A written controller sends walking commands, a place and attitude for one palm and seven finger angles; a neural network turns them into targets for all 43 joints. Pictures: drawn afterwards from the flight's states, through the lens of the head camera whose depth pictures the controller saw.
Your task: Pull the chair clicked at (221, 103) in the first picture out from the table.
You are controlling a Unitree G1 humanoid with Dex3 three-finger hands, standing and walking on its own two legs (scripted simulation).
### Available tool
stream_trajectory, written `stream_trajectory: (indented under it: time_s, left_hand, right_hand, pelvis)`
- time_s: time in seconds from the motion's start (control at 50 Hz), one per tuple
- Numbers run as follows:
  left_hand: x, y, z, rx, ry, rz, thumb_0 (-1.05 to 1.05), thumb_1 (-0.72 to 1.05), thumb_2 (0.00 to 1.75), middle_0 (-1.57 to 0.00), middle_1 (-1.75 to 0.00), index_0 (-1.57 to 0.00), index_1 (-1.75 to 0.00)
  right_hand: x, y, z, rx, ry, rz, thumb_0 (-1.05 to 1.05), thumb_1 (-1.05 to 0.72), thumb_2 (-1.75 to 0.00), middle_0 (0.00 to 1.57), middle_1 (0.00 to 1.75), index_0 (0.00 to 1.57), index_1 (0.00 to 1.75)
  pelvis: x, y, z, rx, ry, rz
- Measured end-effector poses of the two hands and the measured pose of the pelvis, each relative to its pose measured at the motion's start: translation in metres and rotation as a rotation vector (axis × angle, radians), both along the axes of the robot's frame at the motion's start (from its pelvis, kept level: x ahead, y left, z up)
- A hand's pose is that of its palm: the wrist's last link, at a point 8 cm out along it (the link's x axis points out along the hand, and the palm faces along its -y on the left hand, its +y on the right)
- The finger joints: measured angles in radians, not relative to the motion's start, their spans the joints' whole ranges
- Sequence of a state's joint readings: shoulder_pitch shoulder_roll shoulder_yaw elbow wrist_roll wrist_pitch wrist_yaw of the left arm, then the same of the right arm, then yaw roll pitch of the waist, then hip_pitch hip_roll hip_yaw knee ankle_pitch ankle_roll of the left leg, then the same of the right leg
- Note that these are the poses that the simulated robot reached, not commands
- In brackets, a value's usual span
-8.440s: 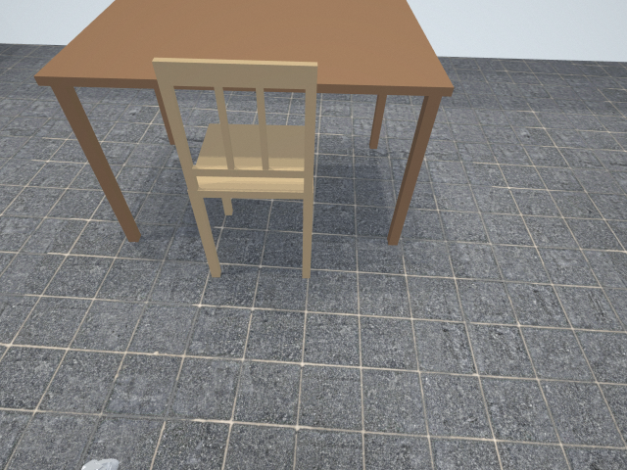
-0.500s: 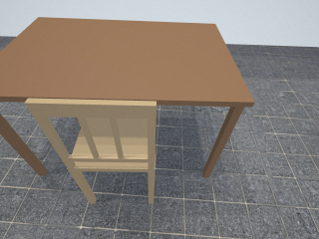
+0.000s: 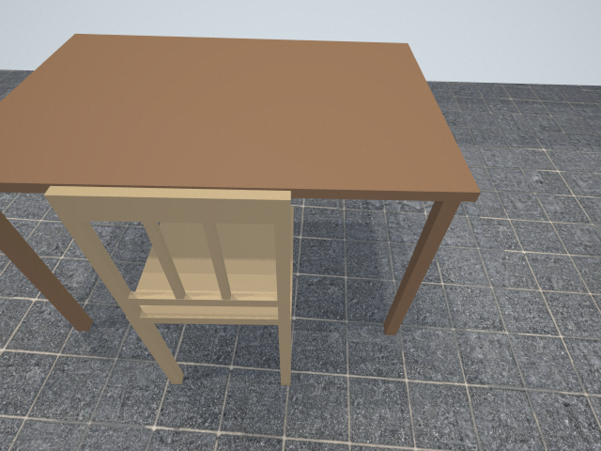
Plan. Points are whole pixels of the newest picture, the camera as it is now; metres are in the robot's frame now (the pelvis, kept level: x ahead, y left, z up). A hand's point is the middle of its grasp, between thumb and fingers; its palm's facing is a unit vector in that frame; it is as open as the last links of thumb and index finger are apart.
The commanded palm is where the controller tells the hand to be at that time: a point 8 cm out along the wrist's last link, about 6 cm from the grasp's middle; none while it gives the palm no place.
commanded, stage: look again from close up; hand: left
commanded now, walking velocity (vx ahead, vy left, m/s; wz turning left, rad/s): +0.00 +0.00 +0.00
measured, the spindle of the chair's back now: (166, 261) +0.46 +0.30 -0.11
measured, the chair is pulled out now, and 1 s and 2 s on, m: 0.00 0.00 0.00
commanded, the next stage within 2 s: shuffle to correct the standing spot in 0.44 s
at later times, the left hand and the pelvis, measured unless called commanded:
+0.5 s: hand out of the picture -0.04 +0.14 -0.18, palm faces +0.07 -0.99 -0.16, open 7.4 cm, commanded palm none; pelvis +0.00 -0.01 +0.00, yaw +0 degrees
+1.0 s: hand out of the picture -0.04 +0.21 -0.19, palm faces +0.11 -0.97 -0.20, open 7.4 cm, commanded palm none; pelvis +0.00 +0.04 -0.01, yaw +0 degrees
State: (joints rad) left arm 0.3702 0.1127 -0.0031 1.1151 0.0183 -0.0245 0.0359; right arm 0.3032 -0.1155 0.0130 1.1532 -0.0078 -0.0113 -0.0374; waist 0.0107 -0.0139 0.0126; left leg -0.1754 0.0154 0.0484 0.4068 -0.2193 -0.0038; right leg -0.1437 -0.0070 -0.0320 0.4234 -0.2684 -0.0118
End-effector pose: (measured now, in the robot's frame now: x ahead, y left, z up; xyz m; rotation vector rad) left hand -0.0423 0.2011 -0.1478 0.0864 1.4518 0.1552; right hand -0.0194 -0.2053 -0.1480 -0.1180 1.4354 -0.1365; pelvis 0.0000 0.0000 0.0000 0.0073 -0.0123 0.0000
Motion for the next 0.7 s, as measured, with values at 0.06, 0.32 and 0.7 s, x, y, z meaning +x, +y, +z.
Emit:
stream_trajectory:
  time_s: [0.06, 0.32, 0.7]
  left_hand:
    - [0.0, -0.002, 0.0, 0.001, 0.0, 0.001, 0.0, 0.91, 0.9, -0.2, -0.3, -0.2, -0.3]
    - [-0.001, -0.008, 0.0, 0.002, -0.011, 0.008, 0.0, 0.9, 0.9, -0.2, -0.3, -0.2, -0.3]
    - [-0.005, -0.011, 0.0, 0.013, -0.014, 0.034, 0.0, 0.9, 0.9, -0.2, -0.3, -0.2, -0.3]
  right_hand:
    - [0.0, -0.002, 0.0, 0.0, -0.001, 0.0, 0.01, -0.92, -0.9, 0.2, 0.29, 0.2, 0.3]
    - [0.002, -0.009, 0.0, -0.001, -0.005, 0.009, 0.01, -0.92, -0.9, 0.2, 0.29, 0.2, 0.3]
    - [0.002, -0.015, -0.003, 0.004, 0.003, 0.024, 0.01, -0.91, -0.9, 0.2, 0.29, 0.2, 0.3]
  pelvis:
    - [0.0, -0.002, 0.0, 0.0, -0.001, 0.0]
    - [-0.001, -0.008, 0.0, 0.0, -0.004, 0.006]
    - [-0.002, -0.013, -0.002, -0.002, -0.004, 0.017]
